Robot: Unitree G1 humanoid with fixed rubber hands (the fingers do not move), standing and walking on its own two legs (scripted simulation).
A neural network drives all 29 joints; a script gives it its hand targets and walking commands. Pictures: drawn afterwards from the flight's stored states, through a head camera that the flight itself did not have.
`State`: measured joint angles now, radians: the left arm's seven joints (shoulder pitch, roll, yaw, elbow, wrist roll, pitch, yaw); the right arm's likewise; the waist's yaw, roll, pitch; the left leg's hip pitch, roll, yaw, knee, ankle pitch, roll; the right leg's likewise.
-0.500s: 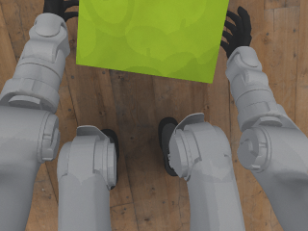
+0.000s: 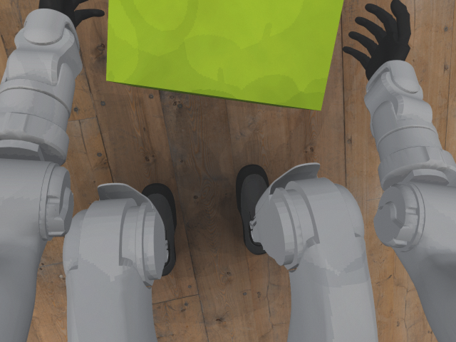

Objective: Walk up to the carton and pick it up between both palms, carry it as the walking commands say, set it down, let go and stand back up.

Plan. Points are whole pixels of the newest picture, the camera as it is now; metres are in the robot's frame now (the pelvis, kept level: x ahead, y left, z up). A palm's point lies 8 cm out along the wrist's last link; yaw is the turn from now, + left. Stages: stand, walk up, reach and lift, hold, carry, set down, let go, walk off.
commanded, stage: set down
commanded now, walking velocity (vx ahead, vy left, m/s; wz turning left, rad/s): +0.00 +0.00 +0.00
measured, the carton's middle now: (222, 24) +0.53 -0.05 -0.27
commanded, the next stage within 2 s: let go in 1.50 s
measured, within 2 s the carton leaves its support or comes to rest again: neither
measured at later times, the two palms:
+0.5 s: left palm out of the picture +0.56 +0.16 -0.08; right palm out of the picture +0.47 -0.31 -0.08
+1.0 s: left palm out of the picture +0.55 +0.18 +0.05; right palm out of the picture +0.46 -0.30 +0.05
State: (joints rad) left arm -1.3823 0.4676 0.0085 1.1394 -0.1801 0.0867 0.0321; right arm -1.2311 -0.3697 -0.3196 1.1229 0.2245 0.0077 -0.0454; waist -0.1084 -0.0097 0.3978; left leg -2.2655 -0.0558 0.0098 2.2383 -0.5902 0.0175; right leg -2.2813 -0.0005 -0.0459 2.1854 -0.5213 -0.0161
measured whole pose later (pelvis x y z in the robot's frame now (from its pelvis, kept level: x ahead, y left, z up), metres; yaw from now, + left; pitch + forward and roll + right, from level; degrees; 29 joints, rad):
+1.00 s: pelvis -0.01 +0.00 +0.19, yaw +0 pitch +31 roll +0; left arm -1.23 0.58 0.14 0.54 -0.19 0.41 -0.04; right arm -1.04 -0.43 -0.31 0.36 0.27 0.39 -0.05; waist -0.12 0.02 0.53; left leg -1.65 -0.05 0.00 1.60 -0.48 0.01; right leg -1.68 0.03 -0.01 1.57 -0.42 -0.02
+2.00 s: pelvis +0.11 -0.03 +0.36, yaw +2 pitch +31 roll +3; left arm -0.44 0.27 0.17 0.69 0.04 0.11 0.02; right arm -0.31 -0.27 -0.17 0.62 0.07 0.10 0.11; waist -0.10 -0.08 -0.12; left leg -0.98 -0.05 -0.04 0.76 -0.33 -0.02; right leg -1.05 0.03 0.01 0.82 -0.32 -0.05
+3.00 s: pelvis +0.12 -0.01 +0.41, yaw -1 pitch -5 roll +0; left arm 0.23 0.24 0.06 0.68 0.04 0.02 0.00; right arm 0.19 -0.27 -0.06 0.61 -0.01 0.08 0.03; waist -0.01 0.03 0.00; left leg -0.12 -0.02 -0.04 0.51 -0.31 0.00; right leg -0.15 0.05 0.03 0.52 -0.28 -0.03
